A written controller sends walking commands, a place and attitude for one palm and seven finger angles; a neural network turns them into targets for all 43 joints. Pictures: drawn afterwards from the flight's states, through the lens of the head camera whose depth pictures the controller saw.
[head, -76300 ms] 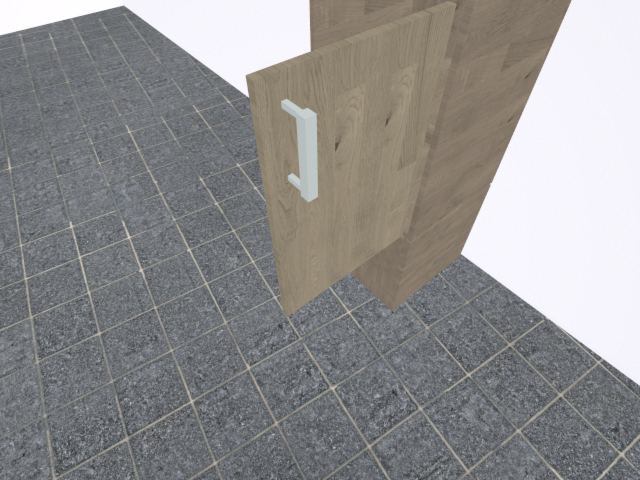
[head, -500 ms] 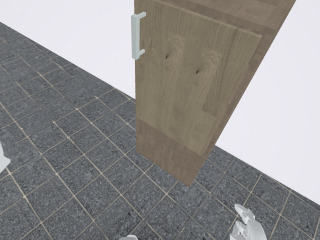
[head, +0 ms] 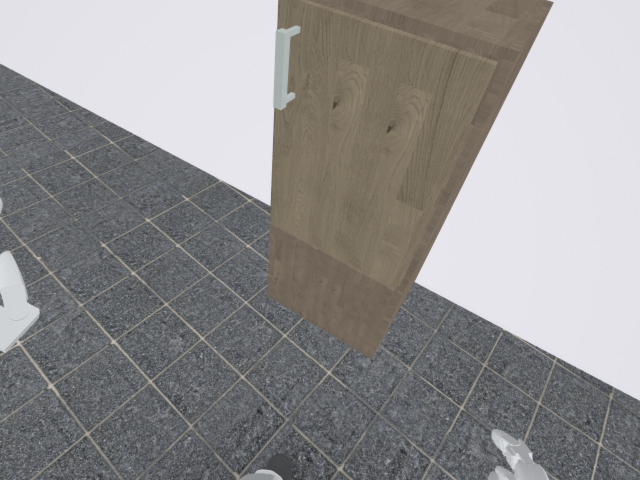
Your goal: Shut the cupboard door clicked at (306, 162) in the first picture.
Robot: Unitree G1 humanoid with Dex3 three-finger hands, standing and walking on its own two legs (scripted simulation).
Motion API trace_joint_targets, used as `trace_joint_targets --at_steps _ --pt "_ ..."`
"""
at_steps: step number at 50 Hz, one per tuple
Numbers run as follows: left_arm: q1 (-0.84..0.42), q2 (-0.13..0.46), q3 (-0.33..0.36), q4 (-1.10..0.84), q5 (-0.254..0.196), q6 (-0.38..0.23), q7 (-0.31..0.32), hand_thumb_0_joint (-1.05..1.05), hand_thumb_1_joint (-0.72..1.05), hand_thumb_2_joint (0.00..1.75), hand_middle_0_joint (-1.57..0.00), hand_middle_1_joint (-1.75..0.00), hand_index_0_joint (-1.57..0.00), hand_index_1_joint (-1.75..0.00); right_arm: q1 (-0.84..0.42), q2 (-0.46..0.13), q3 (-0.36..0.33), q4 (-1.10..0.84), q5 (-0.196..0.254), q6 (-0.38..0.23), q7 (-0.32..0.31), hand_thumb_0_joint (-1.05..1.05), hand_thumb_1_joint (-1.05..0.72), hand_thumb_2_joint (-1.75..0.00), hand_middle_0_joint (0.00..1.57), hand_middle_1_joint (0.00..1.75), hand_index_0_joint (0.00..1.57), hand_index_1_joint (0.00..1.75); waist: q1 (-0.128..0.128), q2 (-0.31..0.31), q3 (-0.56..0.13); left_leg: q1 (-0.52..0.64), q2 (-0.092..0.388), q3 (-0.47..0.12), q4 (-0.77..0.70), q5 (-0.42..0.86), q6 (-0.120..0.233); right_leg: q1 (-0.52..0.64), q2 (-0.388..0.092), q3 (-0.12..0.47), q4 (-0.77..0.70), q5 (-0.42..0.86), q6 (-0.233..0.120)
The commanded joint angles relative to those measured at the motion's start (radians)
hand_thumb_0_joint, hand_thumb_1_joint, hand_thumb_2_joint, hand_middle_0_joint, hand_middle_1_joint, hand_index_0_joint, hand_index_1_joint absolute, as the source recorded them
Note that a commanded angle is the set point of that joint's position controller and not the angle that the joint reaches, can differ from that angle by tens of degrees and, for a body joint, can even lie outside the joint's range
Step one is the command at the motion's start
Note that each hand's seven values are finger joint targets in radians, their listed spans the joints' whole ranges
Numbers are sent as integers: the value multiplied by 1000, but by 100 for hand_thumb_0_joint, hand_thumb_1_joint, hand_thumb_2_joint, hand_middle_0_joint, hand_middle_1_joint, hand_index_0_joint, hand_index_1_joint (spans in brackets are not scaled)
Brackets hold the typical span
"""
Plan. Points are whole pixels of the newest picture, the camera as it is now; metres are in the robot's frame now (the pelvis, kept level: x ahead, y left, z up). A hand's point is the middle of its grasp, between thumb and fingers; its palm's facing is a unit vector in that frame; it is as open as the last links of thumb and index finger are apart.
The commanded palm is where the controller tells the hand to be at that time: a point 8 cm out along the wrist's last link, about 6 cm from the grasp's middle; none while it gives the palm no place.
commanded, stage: stop stepping back and stand still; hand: left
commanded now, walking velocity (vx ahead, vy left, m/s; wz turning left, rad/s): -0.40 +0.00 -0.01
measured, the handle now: (287, 68) +0.81 +0.11 +0.14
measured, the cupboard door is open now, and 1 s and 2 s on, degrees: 1 1 1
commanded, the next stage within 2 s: let the arm hang, fingers relaxed in 1.58 s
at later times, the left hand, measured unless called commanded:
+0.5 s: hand out of the picture +0.05 +0.30 +0.19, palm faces +0.24 -0.85 -0.46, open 7.4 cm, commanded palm +0.02 +0.36 +0.19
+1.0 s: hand out of the picture +0.04 +0.41 +0.21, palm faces +0.38 -0.79 -0.48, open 7.4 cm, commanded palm -0.02 +0.44 +0.19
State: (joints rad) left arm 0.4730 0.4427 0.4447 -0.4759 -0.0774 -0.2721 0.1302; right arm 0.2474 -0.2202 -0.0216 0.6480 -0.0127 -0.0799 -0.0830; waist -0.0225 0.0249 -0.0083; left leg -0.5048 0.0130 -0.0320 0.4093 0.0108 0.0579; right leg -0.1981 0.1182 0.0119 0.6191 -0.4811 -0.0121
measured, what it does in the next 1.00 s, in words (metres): walks backwards: right foot, then left foot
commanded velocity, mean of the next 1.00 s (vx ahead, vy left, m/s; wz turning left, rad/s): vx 0.19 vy -0.15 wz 0.00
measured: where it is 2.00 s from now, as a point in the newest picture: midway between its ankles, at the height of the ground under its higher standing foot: outside the picture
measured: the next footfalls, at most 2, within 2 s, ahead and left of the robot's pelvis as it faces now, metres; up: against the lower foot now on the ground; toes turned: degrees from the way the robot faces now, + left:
right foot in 0.12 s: -0.05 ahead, -0.12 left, +0.00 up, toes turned -3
left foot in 0.26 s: +0.07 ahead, +0.09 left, +0.00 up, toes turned -8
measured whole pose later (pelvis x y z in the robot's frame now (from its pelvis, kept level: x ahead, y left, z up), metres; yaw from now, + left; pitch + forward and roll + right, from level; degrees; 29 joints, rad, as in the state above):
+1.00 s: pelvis -0.18 +0.15 +0.01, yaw -4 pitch -1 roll -2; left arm 0.53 0.49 0.49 -0.58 -0.04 -0.20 0.14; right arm 0.24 -0.09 0.04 0.63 -0.02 -0.09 -0.04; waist 0.00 -0.02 0.02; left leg -0.26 0.12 0.04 0.52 -0.24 -0.04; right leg -0.40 0.02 -0.08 0.78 -0.32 0.02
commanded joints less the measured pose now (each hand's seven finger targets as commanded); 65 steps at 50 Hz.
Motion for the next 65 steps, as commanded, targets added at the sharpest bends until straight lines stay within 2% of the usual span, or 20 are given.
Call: trace_joint_targets --at_steps 1,4,7,10,12,13,15,21,23,25,26,28,37,39,42,45,52,57,62,65 --pt "46 208 122 -384 -28 -83 -7 0 90 90 -20 -30 -20 -30 -114 -92 -47 -183 -3 -97 32 0 -90 -90 20 30 20 30 43 257 -314 229 178 -142 -319 -449 -85 103 31 -65 18 -89 -21" --pt "116 228 151 -337 -24 -54 4 0 90 90 -20 -30 -20 -30 -65 -98 -57 -147 -10 -78 41 0 -90 -90 20 30 20 30 24 151 -249 282 67 10 -118 -468 -129 19 -34 -67 -261 -48 -38" --pt "73 219 138 -304 -13 23 15 0 90 90 -20 -30 -20 -30 -56 -93 -66 -116 1 -32 18 0 -90 -90 20 30 20 30 -1 -296 -83 508 -40 -97 799 -401 -129 -735 -445 245 -480 -392 -216" --pt "-276 199 74 -237 16 88 23 0 90 90 -20 -30 -20 -30 -92 -97 -7 -115 -7 -4 -9 0 -90 -90 20 30 20 30 -56 -81 152 246 44 -53 434 -464 -82 -590 -318 37 -261 -347 -90" --pt "-382 139 21 -152 25 87 40 0 90 90 -20 -30 -20 -30 -89 -132 4 -115 8 -39 -23 0 -90 -90 20 30 20 30 -41 378 144 71 131 -320 -161 -651 -38 -316 -90 -82 156 -142 10" --pt "-462 160 22 -193 32 64 44 0 90 90 -20 -30 -20 -30 -87 -117 -2 -149 20 -77 -13 0 -90 -90 20 30 20 30 -21 410 140 -18 222 -547 -333 -847 24 -227 -37 -18 319 -54 26" --pt "-266 193 56 -186 31 79 15 0 90 90 -20 -30 -20 -30 -141 -111 -11 -159 19 -89 15 0 -90 -90 20 30 20 30 26 314 -20 -22 205 -530 -439 -1025 -179 -142 29 -12 492 -25 14" --pt "189 225 106 -441 6 94 14 0 90 90 -20 -30 -20 -30 -146 -70 -14 -195 -6 -47 58 0 -90 -90 20 30 20 30 57 243 -172 -68 73 -65 -266 -608 -195 335 84 -188 -54 -82 -63" --pt "154 276 157 -416 20 100 12 0 90 90 -20 -30 -20 -30 -80 -51 -23 -149 22 -22 52 0 -90 -90 20 30 20 30 48 -119 -137 -36 -80 173 448 -432 -163 155 -210 58 -356 3 -163" --pt "-134 360 279 -431 7 55 44 0 90 90 -20 -30 -20 -30 -110 -88 -18 -139 0 -2 29 0 -90 -90 20 30 20 30 -20 -94 23 -215 -2 -49 1025 -420 -85 -239 -526 387 -503 -150 -322" --pt "-217 413 310 -281 -1 29 57 0 90 90 -20 -30 -20 -30 -130 -73 2 -173 -8 -5 37 0 -90 -90 20 30 20 30 -53 -131 27 -160 102 -60 1027 -414 -89 -295 -537 381 -488 -185 -174" --pt "-114 184 133 -2 24 69 46 0 90 90 -20 -30 -20 -30 -113 -111 -39 -155 20 -3 11 0 -90 -90 20 30 20 30 -12 -24 53 -274 62 11 868 -339 -70 -129 -410 385 -491 -434 -213" --pt "-132 161 41 -310 35 46 70 0 90 90 -20 -30 -20 -30 -95 -106 -23 -160 3 -51 -35 0 -90 -90 20 30 20 30 -6 -78 -45 326 19 177 71 -330 -48 -120 -244 -26 -161 -59 -111" --pt "-154 193 84 -429 26 14 73 0 90 90 -20 -30 -20 -30 -87 -158 -41 -190 5 -60 -31 0 -90 -90 20 30 20 30 -10 370 -44 492 335 -380 -145 -255 57 -395 -75 -128 248 -115 12" --pt "-88 246 160 -398 31 6 43 0 90 90 -20 -30 -20 -30 -108 -113 -42 -158 -11 -68 -1 0 -90 -90 20 30 20 30 0 290 6 318 381 -381 -191 -282 94 -376 -152 29 423 35 18" --pt "-6 205 153 -344 44 15 21 0 90 90 -20 -30 -20 -30 -91 -102 -45 -129 -10 -65 25 0 -90 -90 20 30 20 30 23 236 -2 210 310 -115 -155 -248 59 -234 -138 -35 279 183 30" --pt "37 144 102 -167 36 71 24 0 90 90 -20 -30 -20 -30 -84 -98 -25 -174 14 -28 22 0 -90 -90 20 30 20 30 16 124 -38 92 229 27 -2 -434 8 82 -64 -136 -128 183 36" --pt "-26 179 101 -237 33 59 58 0 90 90 -20 -30 -20 -30 -103 -77 -21 -164 29 -40 23 0 -90 -90 20 30 20 30 20 -243 -112 -57 14 22 611 -527 -69 140 -438 369 -291 498 -196" --pt "11 190 150 -316 30 11 76 0 90 90 -20 -30 -20 -30 -125 -71 -6 -159 13 -26 -7 0 -90 -90 20 30 20 30 -3 -23 -116 275 -1 74 56 -170 -60 26 -278 57 -111 507 -77" --pt "67 170 146 -235 28 -3 64 0 90 90 -20 -30 -20 -30 -135 -106 -24 -171 23 -36 -11 0 -90 -90 20 30 20 30 28 183 -65 271 212 -203 -70 15 16 -47 -120 -34 -41 198 27"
